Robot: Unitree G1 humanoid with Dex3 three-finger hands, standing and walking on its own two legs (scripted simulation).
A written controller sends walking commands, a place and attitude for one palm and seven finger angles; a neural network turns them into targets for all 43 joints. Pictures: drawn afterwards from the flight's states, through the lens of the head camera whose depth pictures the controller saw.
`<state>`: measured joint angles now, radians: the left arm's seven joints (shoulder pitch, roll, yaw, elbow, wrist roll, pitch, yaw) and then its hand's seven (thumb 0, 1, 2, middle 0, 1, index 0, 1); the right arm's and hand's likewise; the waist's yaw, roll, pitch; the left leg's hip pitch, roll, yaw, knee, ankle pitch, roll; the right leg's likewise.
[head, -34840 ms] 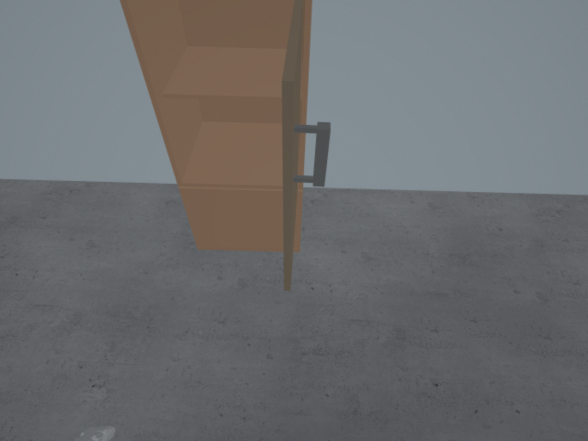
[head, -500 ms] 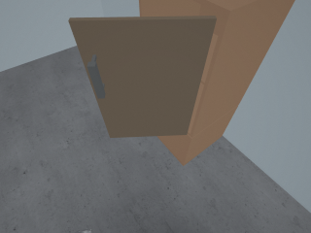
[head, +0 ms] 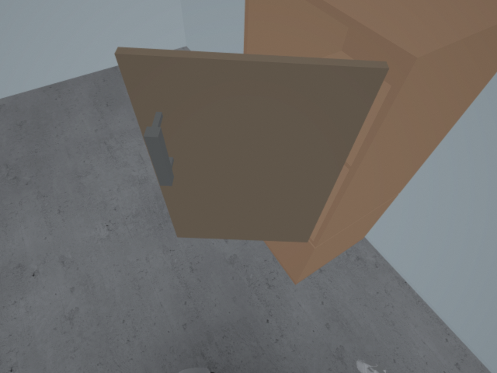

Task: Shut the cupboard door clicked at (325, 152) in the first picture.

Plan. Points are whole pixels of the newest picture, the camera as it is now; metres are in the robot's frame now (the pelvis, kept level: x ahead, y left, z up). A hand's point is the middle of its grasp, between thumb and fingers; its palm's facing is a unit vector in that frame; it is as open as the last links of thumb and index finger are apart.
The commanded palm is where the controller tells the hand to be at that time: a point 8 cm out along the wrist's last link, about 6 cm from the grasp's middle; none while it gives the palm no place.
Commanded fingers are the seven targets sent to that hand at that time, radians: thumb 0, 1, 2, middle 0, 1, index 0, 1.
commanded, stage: come to a stop and stand still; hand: left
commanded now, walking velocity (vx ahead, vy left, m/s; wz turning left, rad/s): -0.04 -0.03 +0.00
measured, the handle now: (162, 150) +0.46 +0.20 +0.05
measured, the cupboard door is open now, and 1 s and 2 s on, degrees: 56 56 56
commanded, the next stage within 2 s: look again from close up in 0.58 s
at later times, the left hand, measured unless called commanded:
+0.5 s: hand out of the picture +0.03 +0.13 -0.17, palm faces +0.04 -0.98 -0.18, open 7.2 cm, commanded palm none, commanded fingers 0.00 0.90 0.90 -0.20 -0.30 -0.20 -0.30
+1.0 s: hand out of the picture -0.02 +0.14 -0.17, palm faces +0.02 -0.97 -0.22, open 7.4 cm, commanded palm none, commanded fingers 0.00 0.90 0.90 -0.20 -0.30 -0.20 -0.30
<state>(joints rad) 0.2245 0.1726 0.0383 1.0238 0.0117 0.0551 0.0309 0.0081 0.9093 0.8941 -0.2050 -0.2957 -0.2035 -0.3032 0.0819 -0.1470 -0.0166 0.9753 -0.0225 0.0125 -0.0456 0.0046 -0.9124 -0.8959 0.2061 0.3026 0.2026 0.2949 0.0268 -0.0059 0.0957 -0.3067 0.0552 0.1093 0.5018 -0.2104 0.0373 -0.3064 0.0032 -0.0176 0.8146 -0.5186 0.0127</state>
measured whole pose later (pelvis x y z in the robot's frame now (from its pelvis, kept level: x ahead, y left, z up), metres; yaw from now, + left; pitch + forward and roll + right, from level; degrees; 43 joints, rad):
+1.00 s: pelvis -0.02 -0.04 +0.00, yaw +0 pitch -1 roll +1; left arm 0.30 0.15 -0.02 1.09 0.01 -0.01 0.03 0.01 0.91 0.89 -0.20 -0.30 -0.20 -0.30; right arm 0.30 -0.17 0.01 1.07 -0.02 -0.02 -0.02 0.02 -0.93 -0.90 0.20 0.30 0.20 0.29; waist 0.00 0.03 0.02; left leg -0.19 0.00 0.05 0.49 -0.28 0.01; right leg -0.22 -0.03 0.00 0.52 -0.28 0.01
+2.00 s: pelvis -0.06 -0.05 -0.09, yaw +3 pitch +12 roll -2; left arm 0.41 0.24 0.12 -0.13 -0.27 -0.27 -0.27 0.02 0.90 0.90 -0.67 -0.81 -0.67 -0.81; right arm 0.24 -0.17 0.04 0.52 0.02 -0.21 -0.07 0.02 -0.90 -0.90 0.21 0.30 0.21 0.30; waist 0.03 0.04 -0.11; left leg -0.86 0.03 -0.05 1.16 -0.50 -0.01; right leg -0.82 -0.01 -0.09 1.11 -0.49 -0.02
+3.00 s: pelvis -0.03 -0.05 -0.04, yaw +3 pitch +6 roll -1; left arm 0.34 0.25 0.18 -0.12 -0.30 -0.18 -0.25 0.02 0.90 0.90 -1.30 -1.49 -1.30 -1.50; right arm 0.29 -0.26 0.04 0.53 0.03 -0.22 -0.07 0.02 -0.90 -0.90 0.21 0.30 0.20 0.30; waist 0.02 0.04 -0.08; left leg -0.54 0.02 -0.02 0.86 -0.43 0.00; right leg -0.51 -0.02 -0.06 0.83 -0.42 0.00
